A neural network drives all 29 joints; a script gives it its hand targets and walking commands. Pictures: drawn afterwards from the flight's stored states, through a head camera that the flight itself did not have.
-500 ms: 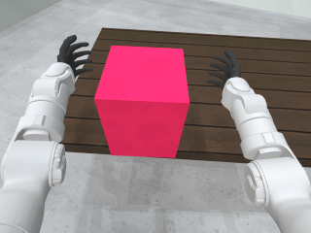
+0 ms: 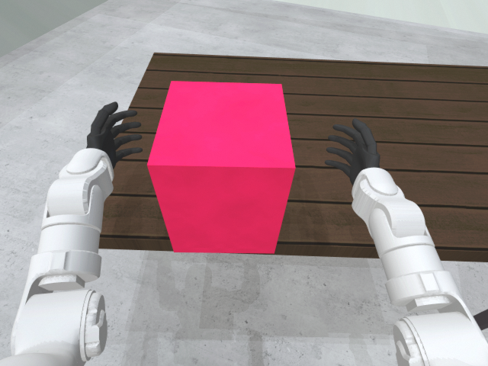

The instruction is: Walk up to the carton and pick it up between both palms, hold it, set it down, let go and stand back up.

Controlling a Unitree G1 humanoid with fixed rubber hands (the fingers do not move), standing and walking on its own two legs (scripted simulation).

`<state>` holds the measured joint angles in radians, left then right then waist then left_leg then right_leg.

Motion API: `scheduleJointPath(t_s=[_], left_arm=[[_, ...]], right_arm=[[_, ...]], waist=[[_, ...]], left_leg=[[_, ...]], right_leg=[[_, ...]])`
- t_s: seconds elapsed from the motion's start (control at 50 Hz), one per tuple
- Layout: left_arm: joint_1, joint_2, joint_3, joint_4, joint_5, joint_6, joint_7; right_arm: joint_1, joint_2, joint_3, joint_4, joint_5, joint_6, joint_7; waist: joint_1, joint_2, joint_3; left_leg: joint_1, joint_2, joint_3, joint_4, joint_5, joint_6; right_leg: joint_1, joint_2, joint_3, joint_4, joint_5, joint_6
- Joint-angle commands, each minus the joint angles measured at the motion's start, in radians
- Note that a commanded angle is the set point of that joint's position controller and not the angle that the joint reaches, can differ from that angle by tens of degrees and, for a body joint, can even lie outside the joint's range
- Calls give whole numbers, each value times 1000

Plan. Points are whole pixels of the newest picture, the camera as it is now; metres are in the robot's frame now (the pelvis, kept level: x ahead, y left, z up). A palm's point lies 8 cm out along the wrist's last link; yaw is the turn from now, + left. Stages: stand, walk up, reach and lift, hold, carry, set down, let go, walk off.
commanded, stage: set down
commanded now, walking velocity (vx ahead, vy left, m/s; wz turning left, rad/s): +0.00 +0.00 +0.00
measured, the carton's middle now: (225, 171) +0.44 +0.07 +0.06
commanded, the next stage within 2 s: none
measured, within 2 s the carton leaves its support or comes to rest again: neither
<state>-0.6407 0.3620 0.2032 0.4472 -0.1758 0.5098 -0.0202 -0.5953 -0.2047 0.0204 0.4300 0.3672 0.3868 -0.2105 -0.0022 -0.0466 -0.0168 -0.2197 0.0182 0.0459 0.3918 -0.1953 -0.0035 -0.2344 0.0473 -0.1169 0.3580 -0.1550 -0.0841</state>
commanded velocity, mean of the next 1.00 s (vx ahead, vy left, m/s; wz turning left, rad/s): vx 0.00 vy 0.00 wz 0.00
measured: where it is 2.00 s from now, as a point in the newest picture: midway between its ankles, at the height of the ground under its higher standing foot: outside the picture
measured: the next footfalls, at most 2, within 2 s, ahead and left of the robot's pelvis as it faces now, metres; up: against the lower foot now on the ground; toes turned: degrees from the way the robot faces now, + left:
none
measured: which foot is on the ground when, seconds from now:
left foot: down 0.00-1.00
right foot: down 0.00-1.00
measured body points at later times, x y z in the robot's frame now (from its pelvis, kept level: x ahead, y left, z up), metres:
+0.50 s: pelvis +0.00 +0.02 +0.00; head +0.01 +0.03 +0.45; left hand +0.31 +0.26 +0.07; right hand +0.31 -0.17 +0.07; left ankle +0.00 +0.12 -0.74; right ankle +0.02 -0.06 -0.74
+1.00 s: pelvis +0.01 +0.02 +0.00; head +0.01 +0.03 +0.45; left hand +0.25 +0.26 +0.02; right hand +0.26 -0.17 +0.02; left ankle +0.00 +0.12 -0.74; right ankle +0.02 -0.06 -0.74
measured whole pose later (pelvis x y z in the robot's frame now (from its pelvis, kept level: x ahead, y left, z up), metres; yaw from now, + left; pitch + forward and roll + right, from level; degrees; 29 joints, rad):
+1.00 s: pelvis +0.01 +0.02 +0.00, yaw +0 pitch -1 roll +0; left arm 0.10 0.29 -0.01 0.20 -0.24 0.02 0.03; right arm 0.15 -0.12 -0.02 0.17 0.21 0.05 -0.06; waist 0.06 -0.03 0.02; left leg -0.15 0.00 0.06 0.40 -0.22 0.02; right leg -0.17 0.03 -0.10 0.36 -0.18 -0.06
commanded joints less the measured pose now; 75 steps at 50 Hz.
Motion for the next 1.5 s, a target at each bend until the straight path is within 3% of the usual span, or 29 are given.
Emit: scheduleJointPath(t_s=[0.0,0.14,0.3,0.54,0.9,1.08,1.26,1.48], left_arm=[[-407,208,51,-316,-6,-54,8],[-206,154,50,-421,-7,-72,7],[0,91,25,-481,-11,-164,16],[257,69,-51,-540,-50,-311,36],[525,66,-142,-470,-68,-532,49],[629,57,-167,-386,-42,-615,44],[669,54,-174,-335,-14,-618,45],[736,30,-169,-259,46,-555,41]], right_arm=[[-414,-142,-66,-319,-15,-59,8],[-195,-118,-74,-411,-34,-74,29],[25,-80,-90,-493,-82,-137,69],[286,-50,-106,-558,-134,-235,113],[550,-10,-82,-492,-156,-377,146],[648,13,-62,-394,-192,-466,152],[684,24,-55,-309,-235,-519,160],[731,2,-57,-155,-282,-554,178]], waist=[[5,97,-558],[5,111,-485],[26,106,-377],[47,83,-298],[57,79,-173],[56,83,-127],[50,84,-113],[44,91,-68]], left_leg=[[-11,-26,-15,-25,310,7],[12,-23,-19,-28,289,-5],[15,-14,-24,-52,220,-8],[2,-1,-42,-69,203,-2],[-25,8,-67,-70,191,3],[-25,11,-61,-63,190,0],[-29,16,-46,-61,179,-1],[16,20,-25,-60,216,-12]], right_leg=[[427,-52,145,36,377,91],[370,-48,142,15,290,75],[307,-47,146,-19,138,55],[288,-58,172,-34,86,41],[264,-81,204,-47,63,28],[261,-88,204,-46,66,26],[268,-88,193,-36,79,29],[250,-72,162,-36,94,27]])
